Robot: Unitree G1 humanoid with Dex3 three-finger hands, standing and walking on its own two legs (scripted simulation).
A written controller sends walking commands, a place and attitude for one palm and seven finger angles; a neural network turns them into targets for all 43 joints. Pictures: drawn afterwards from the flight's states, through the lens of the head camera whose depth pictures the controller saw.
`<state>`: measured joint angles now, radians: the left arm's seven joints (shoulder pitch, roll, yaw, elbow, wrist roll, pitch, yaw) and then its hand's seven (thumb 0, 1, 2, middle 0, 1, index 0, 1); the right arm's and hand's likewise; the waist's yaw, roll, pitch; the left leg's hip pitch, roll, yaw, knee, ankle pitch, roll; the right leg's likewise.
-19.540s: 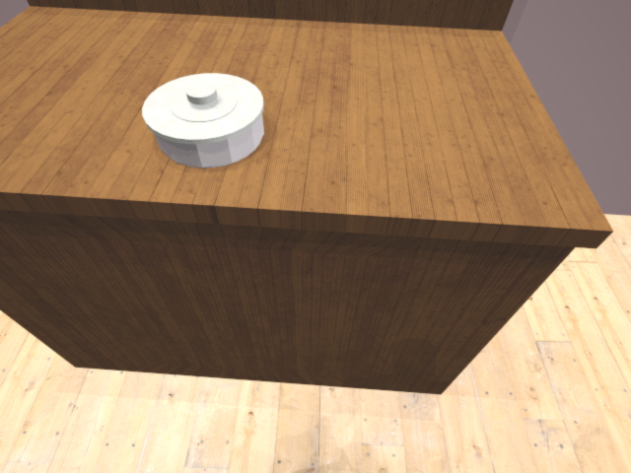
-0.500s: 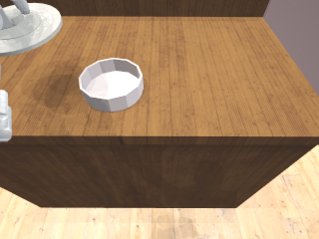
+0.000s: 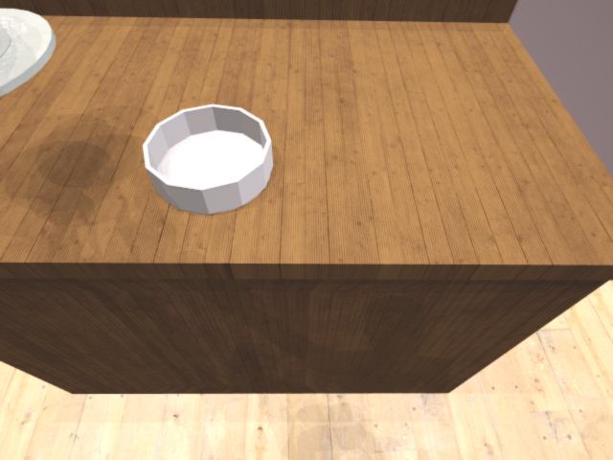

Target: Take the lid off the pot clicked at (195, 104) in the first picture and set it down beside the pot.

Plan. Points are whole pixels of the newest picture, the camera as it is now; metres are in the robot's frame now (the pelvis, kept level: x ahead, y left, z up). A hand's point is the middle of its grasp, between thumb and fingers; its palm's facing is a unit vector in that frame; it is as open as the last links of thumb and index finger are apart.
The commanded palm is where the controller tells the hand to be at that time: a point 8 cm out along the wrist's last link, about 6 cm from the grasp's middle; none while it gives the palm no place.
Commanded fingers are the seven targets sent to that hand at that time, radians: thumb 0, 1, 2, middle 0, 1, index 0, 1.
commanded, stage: move the lid sideways beside the pot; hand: left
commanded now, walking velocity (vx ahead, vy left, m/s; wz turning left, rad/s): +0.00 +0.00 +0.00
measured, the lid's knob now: out of the picture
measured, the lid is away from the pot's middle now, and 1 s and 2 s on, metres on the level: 0.23 0.25 0.24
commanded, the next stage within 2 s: lower the lid onto the table in 0.22 s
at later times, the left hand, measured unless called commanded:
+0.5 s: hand out of the picture +0.47 +0.33 +0.29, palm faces -0.21 -0.25 -0.94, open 7.5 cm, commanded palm +0.49 +0.34 +0.36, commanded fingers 0.00 0.74 0.95 -1.01 -1.18 -0.68 -1.05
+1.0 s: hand out of the picture +0.48 +0.34 +0.25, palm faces -0.26 -0.26 -0.93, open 7.5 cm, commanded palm +0.49 +0.34 +0.32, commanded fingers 0.00 0.74 0.95 -1.01 -1.18 -0.68 -1.05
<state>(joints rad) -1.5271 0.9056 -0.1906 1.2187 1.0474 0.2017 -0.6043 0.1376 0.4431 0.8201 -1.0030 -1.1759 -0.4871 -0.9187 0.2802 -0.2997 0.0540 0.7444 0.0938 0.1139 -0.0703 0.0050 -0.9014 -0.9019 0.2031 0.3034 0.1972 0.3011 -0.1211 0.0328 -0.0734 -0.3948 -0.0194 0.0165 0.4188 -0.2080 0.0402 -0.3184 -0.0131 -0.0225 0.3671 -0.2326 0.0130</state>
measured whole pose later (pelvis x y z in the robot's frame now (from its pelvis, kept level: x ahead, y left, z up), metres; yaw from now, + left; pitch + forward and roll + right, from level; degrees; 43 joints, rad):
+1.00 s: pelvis +0.01 +0.01 +0.00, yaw -1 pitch +12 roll -1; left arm -1.50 0.93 -0.14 1.30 1.05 0.24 -0.58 0.13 0.45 0.82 -1.00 -1.18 -0.48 -0.92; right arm 0.32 -0.30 0.04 0.74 0.09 0.11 -0.06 0.00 -0.90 -0.90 0.20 0.30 0.20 0.30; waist -0.15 0.04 -0.07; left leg -0.44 -0.02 0.02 0.47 -0.24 0.05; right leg -0.35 -0.01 -0.01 0.39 -0.25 0.02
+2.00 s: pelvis +0.00 +0.01 -0.01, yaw -1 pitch +14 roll -2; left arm -1.41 0.92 -0.13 1.36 1.03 0.12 -0.53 0.13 0.46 0.82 -1.00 -1.18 -0.47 -0.92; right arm 0.35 -0.30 0.03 0.76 0.10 0.11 -0.08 0.00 -0.90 -0.90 0.20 0.30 0.20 0.30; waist -0.17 0.02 -0.09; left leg -0.52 0.00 0.03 0.55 -0.27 0.05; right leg -0.43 0.00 -0.01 0.45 -0.26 0.03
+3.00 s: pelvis -0.01 +0.02 -0.02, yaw -2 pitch +17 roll -3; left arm -1.45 0.91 -0.18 1.42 1.02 0.08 -0.46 0.00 0.73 0.95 -1.01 -1.18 -0.74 -1.13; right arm 0.39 -0.30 0.05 0.76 0.10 0.15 -0.10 0.00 -0.90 -0.90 0.21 0.30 0.20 0.30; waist -0.19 0.03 -0.10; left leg -0.67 0.00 0.03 0.69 -0.32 0.07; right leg -0.57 0.00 -0.01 0.57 -0.31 0.04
